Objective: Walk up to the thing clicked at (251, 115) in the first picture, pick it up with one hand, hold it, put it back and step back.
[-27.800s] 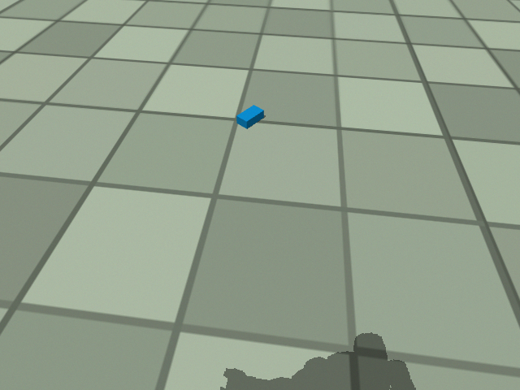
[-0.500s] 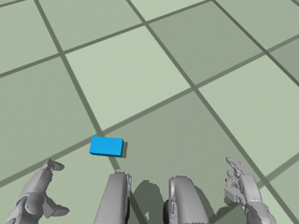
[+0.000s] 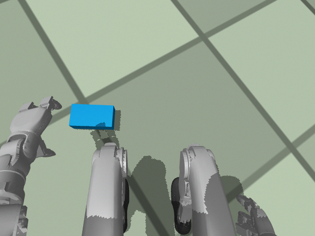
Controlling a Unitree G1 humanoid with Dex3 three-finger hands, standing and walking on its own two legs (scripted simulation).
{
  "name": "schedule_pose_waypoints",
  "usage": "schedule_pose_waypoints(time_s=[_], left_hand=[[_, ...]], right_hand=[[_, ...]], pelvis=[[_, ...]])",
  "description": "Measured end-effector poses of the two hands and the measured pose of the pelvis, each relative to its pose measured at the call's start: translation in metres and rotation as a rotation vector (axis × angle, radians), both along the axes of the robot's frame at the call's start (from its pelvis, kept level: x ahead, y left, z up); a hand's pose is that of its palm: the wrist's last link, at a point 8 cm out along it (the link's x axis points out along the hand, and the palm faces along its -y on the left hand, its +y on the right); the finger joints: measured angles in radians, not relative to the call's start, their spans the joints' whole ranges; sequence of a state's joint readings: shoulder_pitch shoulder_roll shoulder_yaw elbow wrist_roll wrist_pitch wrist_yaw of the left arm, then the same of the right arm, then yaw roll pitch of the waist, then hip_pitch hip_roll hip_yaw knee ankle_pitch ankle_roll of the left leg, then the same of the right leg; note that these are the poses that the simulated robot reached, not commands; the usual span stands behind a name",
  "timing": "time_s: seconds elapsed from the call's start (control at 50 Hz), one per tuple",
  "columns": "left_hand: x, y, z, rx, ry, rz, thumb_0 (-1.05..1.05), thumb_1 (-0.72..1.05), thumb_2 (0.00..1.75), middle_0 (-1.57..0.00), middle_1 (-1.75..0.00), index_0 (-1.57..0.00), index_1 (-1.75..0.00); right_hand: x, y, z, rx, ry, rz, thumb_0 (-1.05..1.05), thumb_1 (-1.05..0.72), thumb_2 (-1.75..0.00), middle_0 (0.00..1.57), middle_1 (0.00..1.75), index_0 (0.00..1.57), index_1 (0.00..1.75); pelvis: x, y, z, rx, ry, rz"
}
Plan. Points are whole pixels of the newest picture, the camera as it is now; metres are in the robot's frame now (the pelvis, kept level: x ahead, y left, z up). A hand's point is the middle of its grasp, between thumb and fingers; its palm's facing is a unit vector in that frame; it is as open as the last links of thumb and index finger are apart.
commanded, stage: rise first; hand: left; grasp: from above
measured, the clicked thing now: (93, 117) +0.47 +0.26 -0.38
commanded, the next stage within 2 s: approach in 1.24 s
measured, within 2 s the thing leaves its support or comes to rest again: neither
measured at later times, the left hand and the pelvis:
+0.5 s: hand (59, 125) +0.39 +0.32 -0.22, palm faces -0.46 -0.07 -0.89, open 14.3 cm; pelvis +0.00 +0.01 -0.06, yaw -2 degrees
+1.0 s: hand (66, 121) +0.41 +0.31 -0.25, palm faces -0.45 -0.05 -0.89, open 14.2 cm; pelvis +0.01 +0.00 -0.09, yaw -3 degrees
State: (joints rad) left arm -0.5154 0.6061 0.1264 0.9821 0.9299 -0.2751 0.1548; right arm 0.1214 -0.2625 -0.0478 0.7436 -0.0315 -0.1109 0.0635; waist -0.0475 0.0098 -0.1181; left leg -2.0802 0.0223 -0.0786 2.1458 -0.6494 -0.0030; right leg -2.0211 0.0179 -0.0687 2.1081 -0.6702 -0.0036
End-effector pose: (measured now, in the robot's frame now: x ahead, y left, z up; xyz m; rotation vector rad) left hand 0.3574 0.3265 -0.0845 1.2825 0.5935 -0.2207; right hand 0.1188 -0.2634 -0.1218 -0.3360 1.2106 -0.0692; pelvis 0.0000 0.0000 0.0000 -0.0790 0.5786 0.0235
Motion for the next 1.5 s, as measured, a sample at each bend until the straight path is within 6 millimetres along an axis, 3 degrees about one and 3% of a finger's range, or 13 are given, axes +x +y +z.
schedule_pose_waypoints(time_s=[0.16, 0.42, 0.62, 0.96, 1.5], left_hand=[[0.011, -0.002, -0.035, 0.031, -0.005, -0.113, 0.00, -0.55, 1.07, -0.08, -0.97, -0.06, -0.99], [0.035, -0.003, -0.073, 0.127, -0.059, -0.183, 0.00, -0.55, 1.07, -0.08, -0.94, -0.06, -0.96], [0.051, -0.010, -0.087, 0.148, -0.045, -0.211, 0.00, -0.54, 1.04, -0.08, -0.95, -0.07, -0.97], [0.060, -0.013, -0.110, 0.148, -0.074, -0.240, 0.00, -0.52, 1.02, -0.08, -0.97, -0.08, -0.97], [0.077, -0.028, -0.130, 0.154, -0.044, -0.264, 0.00, -0.50, 1.00, -0.08, -1.02, -0.09, -1.01]], right_hand=[[-0.024, -0.007, -0.008, -0.051, 0.077, -0.005, 0.01, -0.89, -0.90, 0.20, 0.30, 0.20, 0.29], [-0.013, -0.003, -0.038, -0.069, 0.110, 0.036, 0.01, -0.90, -0.90, 0.20, 0.30, 0.20, 0.29], [-0.017, 0.001, -0.054, -0.044, 0.143, 0.041, 0.01, -0.91, -0.90, 0.20, 0.30, 0.20, 0.30], [-0.040, -0.014, -0.063, -0.089, 0.216, 0.031, 0.00, -0.91, -0.90, 0.20, 0.30, 0.20, 0.29], [-0.044, -0.009, -0.069, -0.072, 0.230, 0.049, 0.00, -0.91, -0.89, 0.20, 0.30, 0.20, 0.30]], pelvis=[[-0.002, 0.006, -0.022, -0.024, -0.005, -0.003], [-0.001, 0.008, -0.054, -0.035, -0.008, -0.006], [0.004, 0.005, -0.065, -0.031, -0.005, -0.016], [0.005, 0.002, -0.085, -0.033, -0.024, -0.029], [0.009, 0.003, -0.091, -0.040, -0.017, -0.037]])
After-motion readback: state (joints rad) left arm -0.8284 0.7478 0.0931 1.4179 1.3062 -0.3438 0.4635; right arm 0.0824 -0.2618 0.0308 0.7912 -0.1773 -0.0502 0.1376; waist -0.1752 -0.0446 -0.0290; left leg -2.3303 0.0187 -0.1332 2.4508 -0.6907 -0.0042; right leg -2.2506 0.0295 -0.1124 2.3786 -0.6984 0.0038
